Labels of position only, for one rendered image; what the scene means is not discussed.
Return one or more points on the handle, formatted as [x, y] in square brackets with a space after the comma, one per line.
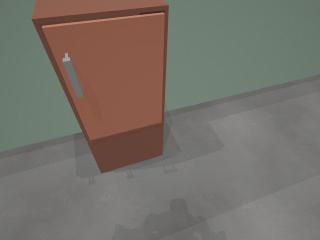
[72, 76]

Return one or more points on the cupboard door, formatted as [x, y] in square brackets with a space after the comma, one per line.
[119, 65]

